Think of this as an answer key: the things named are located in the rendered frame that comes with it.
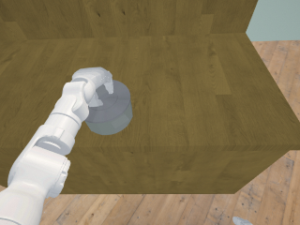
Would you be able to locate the robot left upper arm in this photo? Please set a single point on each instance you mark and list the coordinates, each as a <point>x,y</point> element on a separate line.
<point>41,175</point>

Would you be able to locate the left robot forearm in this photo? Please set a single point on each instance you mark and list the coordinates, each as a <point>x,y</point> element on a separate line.
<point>60,129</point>

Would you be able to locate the table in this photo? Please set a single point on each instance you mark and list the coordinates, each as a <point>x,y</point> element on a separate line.
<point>207,115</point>

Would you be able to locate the knob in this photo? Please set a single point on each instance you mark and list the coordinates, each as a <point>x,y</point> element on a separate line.
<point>102,92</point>

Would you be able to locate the pot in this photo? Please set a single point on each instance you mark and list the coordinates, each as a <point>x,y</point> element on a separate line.
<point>114,126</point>

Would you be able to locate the lid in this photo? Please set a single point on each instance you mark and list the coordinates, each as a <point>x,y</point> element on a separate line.
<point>113,106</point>

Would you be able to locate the left robot hand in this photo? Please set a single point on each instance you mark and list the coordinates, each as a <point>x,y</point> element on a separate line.
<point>99,76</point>

